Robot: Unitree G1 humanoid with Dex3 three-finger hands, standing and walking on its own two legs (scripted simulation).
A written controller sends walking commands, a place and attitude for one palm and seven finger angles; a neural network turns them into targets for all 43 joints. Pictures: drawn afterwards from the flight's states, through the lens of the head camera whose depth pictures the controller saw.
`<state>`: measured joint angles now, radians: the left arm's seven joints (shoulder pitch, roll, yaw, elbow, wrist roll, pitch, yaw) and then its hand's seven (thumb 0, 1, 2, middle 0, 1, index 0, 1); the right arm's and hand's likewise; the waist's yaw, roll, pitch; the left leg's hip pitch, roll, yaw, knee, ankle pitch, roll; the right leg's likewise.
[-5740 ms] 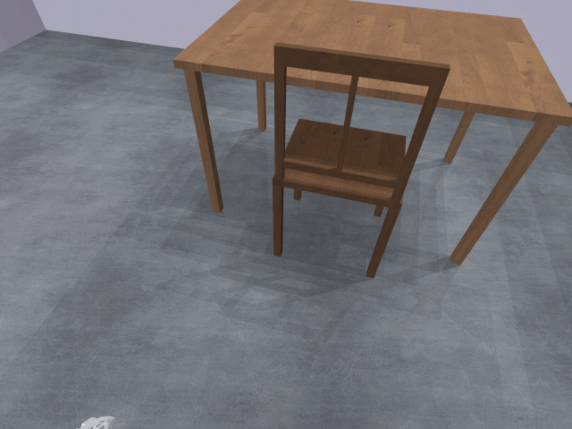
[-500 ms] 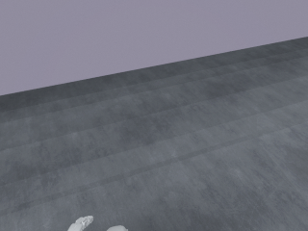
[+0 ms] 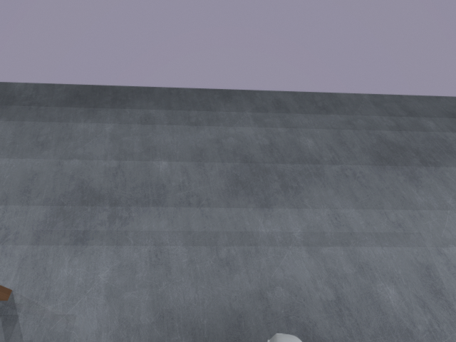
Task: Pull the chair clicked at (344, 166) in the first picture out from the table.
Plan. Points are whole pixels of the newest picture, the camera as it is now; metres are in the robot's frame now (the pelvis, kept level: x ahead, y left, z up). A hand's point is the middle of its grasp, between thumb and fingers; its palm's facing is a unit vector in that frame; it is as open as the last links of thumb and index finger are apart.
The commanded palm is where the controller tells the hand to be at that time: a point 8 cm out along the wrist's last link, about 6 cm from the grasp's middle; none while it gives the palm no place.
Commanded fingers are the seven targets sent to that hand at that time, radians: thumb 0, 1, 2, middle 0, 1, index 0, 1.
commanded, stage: turn to face it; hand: left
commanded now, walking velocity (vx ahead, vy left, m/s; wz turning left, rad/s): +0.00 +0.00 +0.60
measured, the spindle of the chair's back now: out of the picture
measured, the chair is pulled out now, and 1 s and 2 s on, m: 0.00 0.00 0.00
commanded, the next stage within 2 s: none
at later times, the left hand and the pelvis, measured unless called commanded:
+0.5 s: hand out of the picture -0.03 +0.13 -0.15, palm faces +0.36 -0.89 -0.28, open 7.3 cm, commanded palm none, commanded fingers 0.00 0.90 0.90 -0.20 -0.30 -0.20 -0.30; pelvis -0.02 -0.08 +0.00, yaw +20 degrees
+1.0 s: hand out of the picture -0.07 +0.20 -0.16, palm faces +0.61 -0.75 -0.24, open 7.4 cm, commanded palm none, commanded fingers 0.00 0.90 0.90 -0.20 -0.30 -0.20 -0.30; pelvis -0.03 -0.03 +0.00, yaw +37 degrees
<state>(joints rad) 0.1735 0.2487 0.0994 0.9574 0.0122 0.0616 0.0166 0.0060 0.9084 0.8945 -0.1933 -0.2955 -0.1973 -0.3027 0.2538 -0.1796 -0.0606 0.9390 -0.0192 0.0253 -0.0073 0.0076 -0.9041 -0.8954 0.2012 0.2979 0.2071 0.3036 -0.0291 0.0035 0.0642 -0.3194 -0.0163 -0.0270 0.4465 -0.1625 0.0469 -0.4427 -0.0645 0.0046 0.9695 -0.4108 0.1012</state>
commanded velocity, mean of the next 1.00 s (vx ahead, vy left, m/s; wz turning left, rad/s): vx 0.00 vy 0.00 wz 0.60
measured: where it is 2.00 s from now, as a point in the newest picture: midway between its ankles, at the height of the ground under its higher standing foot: outside the picture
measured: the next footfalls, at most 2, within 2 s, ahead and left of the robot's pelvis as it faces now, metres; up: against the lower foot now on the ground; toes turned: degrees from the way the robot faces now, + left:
right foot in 0.18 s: +0.03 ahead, -0.16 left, +0.00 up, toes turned +6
left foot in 0.70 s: -0.05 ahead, +0.07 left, +0.00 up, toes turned +33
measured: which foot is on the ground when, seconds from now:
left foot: down 0.00-0.18, up 0.20-0.68, down 0.70-1.00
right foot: up 0.00-0.16, down 0.18-0.70, up 0.72-1.00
